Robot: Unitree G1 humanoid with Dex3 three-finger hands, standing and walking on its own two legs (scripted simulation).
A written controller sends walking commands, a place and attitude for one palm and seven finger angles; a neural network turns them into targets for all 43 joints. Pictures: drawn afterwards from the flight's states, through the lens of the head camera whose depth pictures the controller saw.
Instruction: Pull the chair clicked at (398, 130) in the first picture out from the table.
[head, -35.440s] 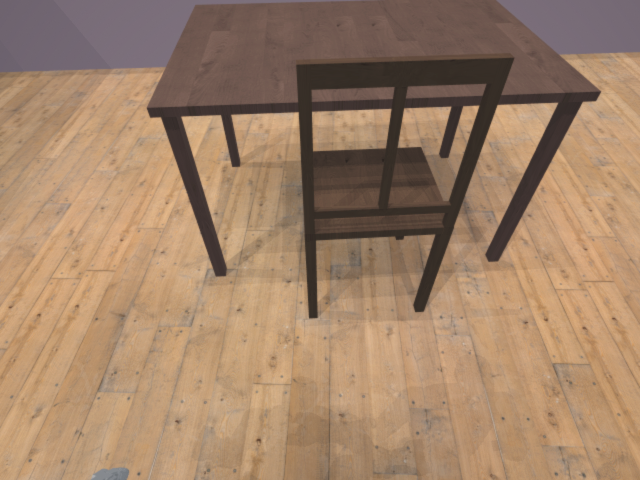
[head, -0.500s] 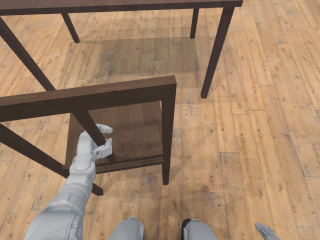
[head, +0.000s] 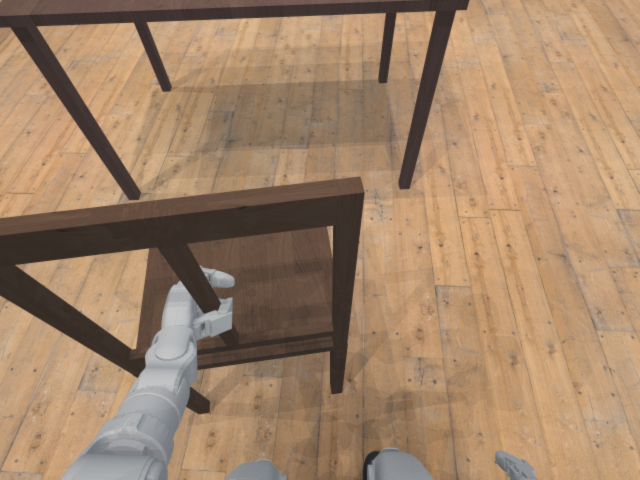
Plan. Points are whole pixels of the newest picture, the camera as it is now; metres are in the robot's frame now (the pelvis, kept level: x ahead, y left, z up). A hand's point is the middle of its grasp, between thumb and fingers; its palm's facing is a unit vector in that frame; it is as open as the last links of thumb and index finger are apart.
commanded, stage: stop walking, hand still on the chair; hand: left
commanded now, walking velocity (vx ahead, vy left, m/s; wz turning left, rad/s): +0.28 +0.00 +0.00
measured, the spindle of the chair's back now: (208, 301) +0.35 +0.17 -0.05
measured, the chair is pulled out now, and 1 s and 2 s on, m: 0.59 0.70 0.70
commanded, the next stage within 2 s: open the thumb and straighten the fingers in 0.76 s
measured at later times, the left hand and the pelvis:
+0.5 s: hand (209, 393) +0.23 +0.15 -0.06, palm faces +0.03 -0.98 -0.17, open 5.5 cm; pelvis -0.02 +0.01 +0.01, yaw -2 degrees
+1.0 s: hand (207, 391) +0.23 +0.15 -0.06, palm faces +0.02 -0.99 -0.12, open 5.8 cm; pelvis -0.02 +0.02 +0.00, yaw +0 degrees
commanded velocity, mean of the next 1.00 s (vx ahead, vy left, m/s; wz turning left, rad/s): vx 0.05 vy -0.03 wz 0.00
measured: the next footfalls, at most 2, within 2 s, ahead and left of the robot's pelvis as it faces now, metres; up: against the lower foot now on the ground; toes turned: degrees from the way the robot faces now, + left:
left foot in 0.04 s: +0.02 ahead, +0.14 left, +0.00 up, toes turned +2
right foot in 0.22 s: +0.04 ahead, -0.11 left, +0.00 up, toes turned -2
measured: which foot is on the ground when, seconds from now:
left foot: up 0.00-0.02, down 0.04-1.00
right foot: down 0.00-0.08, up 0.10-0.20, down 0.22-1.00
